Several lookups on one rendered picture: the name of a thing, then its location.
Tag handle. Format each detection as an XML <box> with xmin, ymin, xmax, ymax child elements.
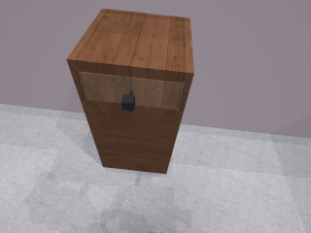
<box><xmin>121</xmin><ymin>90</ymin><xmax>135</xmax><ymax>112</ymax></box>

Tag cabinet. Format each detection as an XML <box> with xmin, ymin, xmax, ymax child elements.
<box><xmin>66</xmin><ymin>8</ymin><xmax>194</xmax><ymax>175</ymax></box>

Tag drawer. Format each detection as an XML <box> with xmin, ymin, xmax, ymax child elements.
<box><xmin>78</xmin><ymin>71</ymin><xmax>185</xmax><ymax>110</ymax></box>

